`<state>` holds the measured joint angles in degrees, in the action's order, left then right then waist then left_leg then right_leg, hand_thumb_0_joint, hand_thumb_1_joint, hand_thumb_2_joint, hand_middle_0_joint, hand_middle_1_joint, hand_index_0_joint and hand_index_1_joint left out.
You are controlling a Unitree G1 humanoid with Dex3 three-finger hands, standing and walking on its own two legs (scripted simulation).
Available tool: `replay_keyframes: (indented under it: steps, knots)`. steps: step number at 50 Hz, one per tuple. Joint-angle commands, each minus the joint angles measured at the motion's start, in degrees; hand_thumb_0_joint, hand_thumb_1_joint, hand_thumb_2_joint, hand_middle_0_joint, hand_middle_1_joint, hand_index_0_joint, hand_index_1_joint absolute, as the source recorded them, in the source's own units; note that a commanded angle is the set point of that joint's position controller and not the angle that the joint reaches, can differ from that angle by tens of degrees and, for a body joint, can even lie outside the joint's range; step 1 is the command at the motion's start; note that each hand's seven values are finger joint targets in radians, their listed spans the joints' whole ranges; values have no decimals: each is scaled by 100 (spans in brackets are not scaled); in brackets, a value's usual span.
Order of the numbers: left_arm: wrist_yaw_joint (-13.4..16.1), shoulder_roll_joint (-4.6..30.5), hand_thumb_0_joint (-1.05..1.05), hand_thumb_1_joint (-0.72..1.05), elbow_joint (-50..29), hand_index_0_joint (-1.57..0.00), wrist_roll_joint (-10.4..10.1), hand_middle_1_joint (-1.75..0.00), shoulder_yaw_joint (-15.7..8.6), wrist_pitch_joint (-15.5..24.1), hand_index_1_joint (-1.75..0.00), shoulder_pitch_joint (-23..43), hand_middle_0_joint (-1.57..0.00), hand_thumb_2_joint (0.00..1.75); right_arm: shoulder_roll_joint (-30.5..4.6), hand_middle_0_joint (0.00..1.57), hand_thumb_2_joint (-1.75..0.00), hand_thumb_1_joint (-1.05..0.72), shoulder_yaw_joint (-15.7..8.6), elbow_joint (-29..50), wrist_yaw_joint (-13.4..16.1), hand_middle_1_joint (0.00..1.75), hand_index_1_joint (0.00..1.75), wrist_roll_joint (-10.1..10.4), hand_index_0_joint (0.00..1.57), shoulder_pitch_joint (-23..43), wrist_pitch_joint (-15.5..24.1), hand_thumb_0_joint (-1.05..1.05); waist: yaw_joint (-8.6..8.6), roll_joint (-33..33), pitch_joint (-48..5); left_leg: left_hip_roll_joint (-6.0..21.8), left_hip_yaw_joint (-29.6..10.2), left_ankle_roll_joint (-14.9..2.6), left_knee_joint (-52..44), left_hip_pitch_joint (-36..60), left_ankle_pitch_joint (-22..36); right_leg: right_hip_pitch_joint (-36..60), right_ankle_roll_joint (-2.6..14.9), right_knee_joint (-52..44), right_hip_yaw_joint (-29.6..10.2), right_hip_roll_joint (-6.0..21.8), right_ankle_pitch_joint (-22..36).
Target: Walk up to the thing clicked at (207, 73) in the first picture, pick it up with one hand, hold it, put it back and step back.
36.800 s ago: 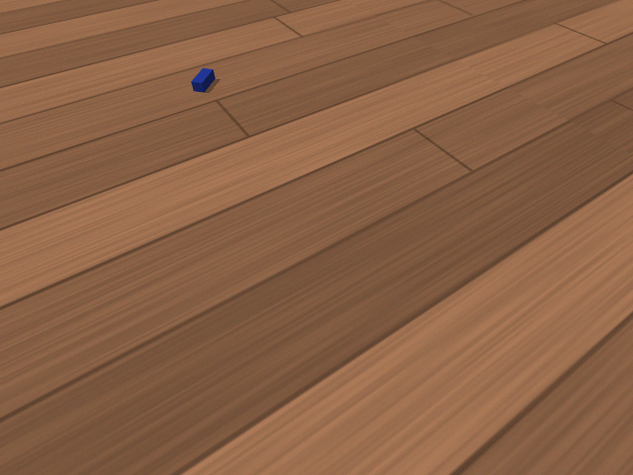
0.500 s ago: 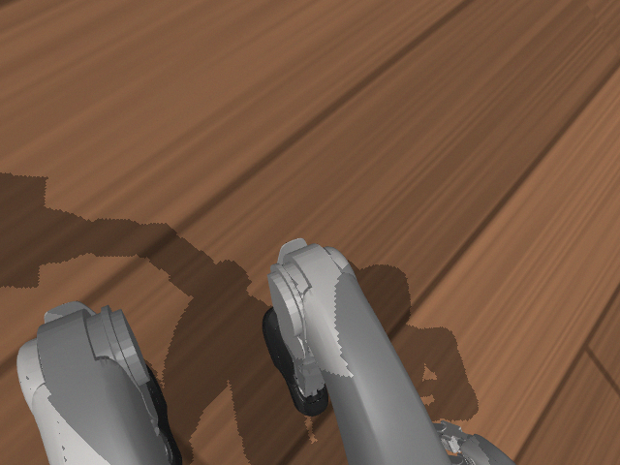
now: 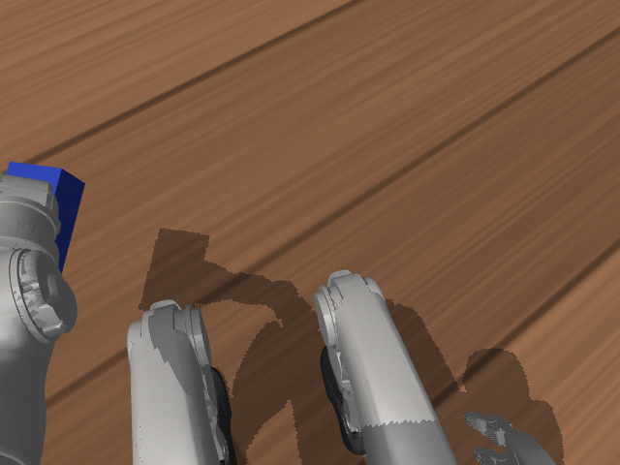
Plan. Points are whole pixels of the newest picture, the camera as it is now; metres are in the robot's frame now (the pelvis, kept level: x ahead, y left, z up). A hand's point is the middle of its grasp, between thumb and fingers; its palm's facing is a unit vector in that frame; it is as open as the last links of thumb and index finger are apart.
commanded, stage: lift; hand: left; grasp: from above
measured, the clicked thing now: (33, 229) +0.45 +0.33 -0.16
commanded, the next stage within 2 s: hold in 1.16 s
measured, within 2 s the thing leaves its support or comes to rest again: neither
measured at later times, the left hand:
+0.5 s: hand out of the picture +0.38 +0.30 +0.13, palm faces -0.06 -0.41 -0.91, open 6.5 cm
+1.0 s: hand out of the picture +0.37 +0.26 +0.23, palm faces -0.07 -0.46 -0.88, open 5.1 cm
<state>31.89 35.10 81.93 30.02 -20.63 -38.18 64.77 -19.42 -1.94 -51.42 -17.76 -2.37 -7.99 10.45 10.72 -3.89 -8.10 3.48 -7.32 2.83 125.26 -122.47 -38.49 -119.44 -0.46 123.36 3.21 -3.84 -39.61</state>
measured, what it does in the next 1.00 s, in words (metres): rises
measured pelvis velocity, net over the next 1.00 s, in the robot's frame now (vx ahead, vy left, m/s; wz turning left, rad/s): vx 0.05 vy -0.02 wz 0.09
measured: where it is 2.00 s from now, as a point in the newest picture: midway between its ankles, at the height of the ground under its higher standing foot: (286, 431)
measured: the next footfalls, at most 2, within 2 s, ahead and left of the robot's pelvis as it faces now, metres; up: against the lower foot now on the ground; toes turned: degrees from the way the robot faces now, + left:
none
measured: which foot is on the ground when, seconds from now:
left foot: down 0.00-1.00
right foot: down 0.00-1.00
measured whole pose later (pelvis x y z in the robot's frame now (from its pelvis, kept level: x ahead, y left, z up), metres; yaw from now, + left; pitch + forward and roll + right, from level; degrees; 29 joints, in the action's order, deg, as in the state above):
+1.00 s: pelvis +0.05 -0.02 +0.29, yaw +5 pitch +18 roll +0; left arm 32.0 13.9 68.2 23.2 -6.9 -49.2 44.2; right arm -15.8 -0.8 -51.7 -7.1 0.1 -10.4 8.8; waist 5.0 -2.6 -8.8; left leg 3.7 -1.7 3.4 62.3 -55.1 -24.7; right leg -53.9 1.4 63.4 0.2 -2.2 -27.1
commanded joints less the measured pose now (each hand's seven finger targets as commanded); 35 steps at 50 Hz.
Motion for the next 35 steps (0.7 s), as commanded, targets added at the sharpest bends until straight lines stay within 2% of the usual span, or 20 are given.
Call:
replay_keyframes:
  steps: [1,3,5,7,10,12,13,15,17,18,19,21,23,24,28,29,30,31,33,35]
  knots:
    - [163,1439,0,74,-1144,-107,204,-60,394,-174,-62,1796,-109,81,-1234,20,-90,-89,-434,177,235,30,30,134,20,-1248,1,0,-11,-841,-4413,-146,539,-366,-1621,3538,929,2410,114,-2257,198,-71,1009]
    - [92,1210,0,73,-1326,-106,181,-63,517,-240,-65,1843,-108,82,-1093,20,-90,-89,-338,246,379,30,30,161,20,-1217,5,0,44,-467,-4315,-170,598,-407,-1770,3466,851,2798,71,-2570,73,-81,884]
    - [58,1221,0,72,-1383,-104,248,-66,582,-329,-67,1755,-104,81,-1034,20,-90,-89,-284,302,528,30,30,188,20,-1143,39,0,63,-290,-4072,-187,632,-420,-1975,3495,751,2976,45,-2866,-58,-69,705]
    - [47,1148,0,70,-1575,-103,266,-68,696,-376,-69,1814,-104,85,-992,20,-90,-89,-238,297,657,30,30,187,20,-1051,62,0,32,-294,-4025,-183,674,-404,-2173,3607,716,3258,27,-3143,-229,-47,563]
    - [14,969,0,66,-1858,-99,240,-72,868,-456,-72,1778,-99,84,-989,20,-90,-89,-211,307,794,30,30,192,20,-880,132,0,20,-442,-3965,-174,610,-335,-2731,4226,679,3374,69,-3444,-180,-16,550]
    - [-13,822,0,66,-1992,-99,238,-72,964,-510,-73,1707,-99,87,-1091,20,-90,-89,-258,332,857,30,30,216,20,-800,163,0,-37,-732,-3981,-140,522,-258,-3172,4953,716,3327,120,-3526,9,17,783]
    - [-34,786,0,65,-2107,-98,252,-74,1053,-522,-75,1607,-99,89,-1104,20,-90,-89,-250,335,870,30,30,241,20,-714,177,0,-144,-859,-4062,-128,476,-217,-3412,5230,754,3465,147,-3629,63,12,855]
    - [-70,559,0,65,-2350,-99,258,-72,1214,-597,-75,1429,-101,92,-1076,20,-90,-89,-252,395,936,30,30,273,20,-638,176,0,-166,-930,-4029,-119,437,-169,-3745,5686,815,3729,151,-3873,91,22,966]
    - [-94,507,0,63,-2454,-98,222,-72,1260,-683,-75,1095,-101,95,-1011,20,-90,-88,-216,379,999,30,30,322,20,-549,178,0,-260,-858,-3949,-126,438,-154,-4077,5940,878,4090,154,-4186,74,12,1015]
    - [-117,336,0,62,-2537,-97,157,-71,1353,-738,-75,967,-100,93,-979,20,-90,-88,-201,403,1032,30,30,348,20,-505,174,0,-280,-885,-3833,-129,475,-146,-4244,6086,882,4243,159,-4358,50,12,1019]
    - [-126,331,0,55,-2538,-92,153,-69,1394,-775,-72,770,-95,87,-945,20,-90,-89,-166,365,1062,30,30,382,20,-427,175,0,-328,-780,-3816,-124,442,-151,-4435,6210,846,4466,160,-4561,42,-23,925]
    - [-145,62,0,46,-2331,-85,48,-64,1471,-894,-66,334,-86,71,-817,20,-90,-89,-146,307,1128,30,30,423,20,-458,171,0,-358,-602,-3331,-133,483,-155,-4710,6268,819,4815,147,-4889,-38,-17,843]
    - [-114,-34,0,44,-2044,-84,3,-63,1504,-979,-64,35,-84,65,-790,20,-90,-89,-138,276,1192,30,30,444,20,-454,195,0,-398,-297,-3021,-123,464,-165,-4973,6402,876,5147,128,-5176,-49,-37,858]
    - [-96,-352,0,46,-1874,-85,-51,-61,1591,-1022,-61,-59,-85,62,-705,20,-90,-89,-126,201,1218,30,30,463,20,-506,198,0,-379,-231,-2766,-129,500,-169,-5089,6429,933,5248,126,-5303,-63,-37,937]
    - [16,-604,0,54,-1527,-91,-192,-64,1568,-1120,-64,72,-91,67,-599,20,-90,-89,-23,243,1333,30,30,574,20,-573,225,0,-364,195,-2336,-213,679,-268,-5386,6479,1366,6063,51,-5874,-243,-13,1339]
    - [44,-649,0,55,-1464,-91,-244,-64,1590,-1127,-63,282,-90,65,-566,20,-90,-89,-5,214,1344,30,30,561,20,-596,233,0,-309,226,-2196,-250,770,-290,-5415,6443,1444,6196,31,-6046,-340,5,1418]
    - [72,-573,0,52,-1387,-89,-245,-63,1536,-1096,-63,290,-88,65,-583,20,-90,-89,9,277,1357,30,30,584,20,-554,257,0,-314,303,-2071,-265,782,-293,-5483,6488,1507,6339,13,-6156,-381,36,1450]
    - [76,-686,0,55,-1293,-90,-266,-63,1561,-1104,-62,369,-89,61,-532,20,-90,-89,17,245,1365,30,30,552,20,-627,269,0,-267,356,-1999,-266,808,-296,-5519,6500,1577,6389,-8,-6203,-414,55,1669]
    - [124,-680,0,52,-1135,-87,-227,-62,1547,-1061,-61,430,-86,57,-536,20,-90,-90,-10,255,1347,30,30,525,20,-600,270,0,-308,294,-1881,-277,836,-272,-5711,6693,1629,6532,3,-6400,-403,62,1695]
    - [140,-735,0,57,-1138,-91,-203,-62,1611,-1041,-60,472,-89,55,-538,20,-90,-90,-39,249,1309,30,30,467,20,-602,269,0,-328,142,-1908,-291,845,-239,-5927,6950,1722,6694,10,-6560,-394,61,1798]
